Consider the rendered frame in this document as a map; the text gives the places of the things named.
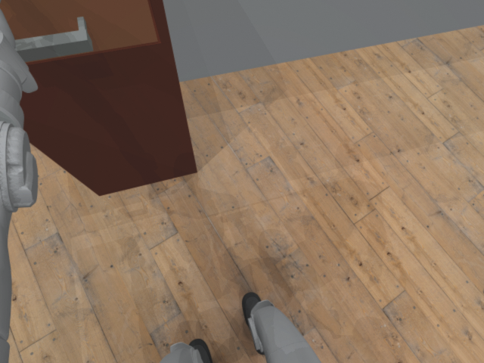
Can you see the handle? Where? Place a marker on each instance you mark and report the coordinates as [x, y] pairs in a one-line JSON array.
[[55, 45]]

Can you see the right robot shin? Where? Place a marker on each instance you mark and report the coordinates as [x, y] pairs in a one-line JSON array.
[[260, 305]]

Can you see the left robot forearm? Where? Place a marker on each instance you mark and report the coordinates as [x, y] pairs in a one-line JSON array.
[[13, 73]]

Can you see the left robot upper arm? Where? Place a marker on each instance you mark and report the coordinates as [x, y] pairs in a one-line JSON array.
[[18, 188]]

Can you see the left robot shin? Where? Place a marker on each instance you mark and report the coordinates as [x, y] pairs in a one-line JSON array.
[[180, 345]]

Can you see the cabinet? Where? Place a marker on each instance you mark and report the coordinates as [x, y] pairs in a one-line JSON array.
[[114, 119]]

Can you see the robot shin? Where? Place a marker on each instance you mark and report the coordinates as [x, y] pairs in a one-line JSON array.
[[180, 345], [260, 305]]

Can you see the drawer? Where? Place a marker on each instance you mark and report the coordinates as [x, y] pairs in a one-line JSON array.
[[110, 23]]

